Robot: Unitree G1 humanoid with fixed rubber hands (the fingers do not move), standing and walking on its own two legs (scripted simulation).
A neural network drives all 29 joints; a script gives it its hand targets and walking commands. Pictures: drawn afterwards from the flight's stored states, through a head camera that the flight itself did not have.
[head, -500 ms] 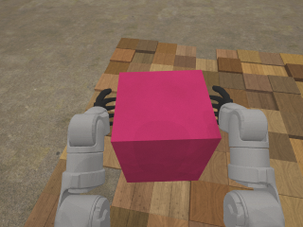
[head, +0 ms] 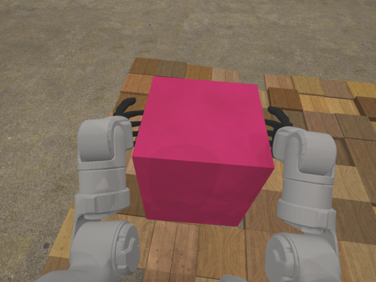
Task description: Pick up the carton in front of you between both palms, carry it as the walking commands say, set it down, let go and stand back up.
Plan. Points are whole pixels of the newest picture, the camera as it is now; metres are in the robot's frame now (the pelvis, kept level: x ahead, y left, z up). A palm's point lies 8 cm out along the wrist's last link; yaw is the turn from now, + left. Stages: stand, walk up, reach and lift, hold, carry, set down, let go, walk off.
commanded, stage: carry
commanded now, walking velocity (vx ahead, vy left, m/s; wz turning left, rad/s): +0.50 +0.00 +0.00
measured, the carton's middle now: (198, 156) +0.37 -0.01 +0.06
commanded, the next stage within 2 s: none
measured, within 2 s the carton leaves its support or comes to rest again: neither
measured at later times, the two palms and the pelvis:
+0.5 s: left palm (127, 81) +0.57 +0.16 +0.10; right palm (242, 76) +0.59 -0.14 +0.10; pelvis +0.32 -0.01 +0.02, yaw +3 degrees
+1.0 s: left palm out of the picture +0.96 +0.15 +0.18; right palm out of the picture +0.91 -0.14 +0.18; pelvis +0.59 +0.05 +0.02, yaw -2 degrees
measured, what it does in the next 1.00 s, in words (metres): walks ahead: right foot, then left foot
